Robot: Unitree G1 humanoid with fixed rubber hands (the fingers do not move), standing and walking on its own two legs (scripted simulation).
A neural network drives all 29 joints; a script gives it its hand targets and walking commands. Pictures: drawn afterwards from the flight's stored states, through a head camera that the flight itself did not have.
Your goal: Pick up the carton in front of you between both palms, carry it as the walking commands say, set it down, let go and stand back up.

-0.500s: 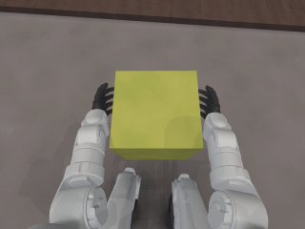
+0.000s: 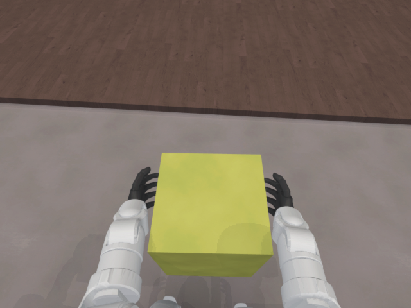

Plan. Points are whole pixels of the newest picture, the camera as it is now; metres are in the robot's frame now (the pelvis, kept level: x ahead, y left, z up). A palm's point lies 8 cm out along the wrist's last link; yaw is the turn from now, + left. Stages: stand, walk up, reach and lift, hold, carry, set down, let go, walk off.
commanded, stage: reach and lift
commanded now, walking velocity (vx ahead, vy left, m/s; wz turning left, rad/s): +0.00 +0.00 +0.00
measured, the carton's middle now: (210, 219) +0.32 +0.01 -0.09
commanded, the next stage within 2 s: hold in 1.28 s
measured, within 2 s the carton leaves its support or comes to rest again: neither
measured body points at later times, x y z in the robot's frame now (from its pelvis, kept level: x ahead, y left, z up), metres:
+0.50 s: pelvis +0.00 +0.00 +0.04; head -0.03 +0.01 +0.49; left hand +0.31 +0.16 +0.06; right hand +0.31 -0.15 +0.06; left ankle +0.03 +0.12 -0.70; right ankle +0.02 -0.12 -0.70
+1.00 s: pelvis +0.01 +0.00 +0.05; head -0.01 +0.01 +0.50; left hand +0.32 +0.16 +0.07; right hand +0.32 -0.15 +0.07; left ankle +0.03 +0.12 -0.70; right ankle +0.02 -0.12 -0.70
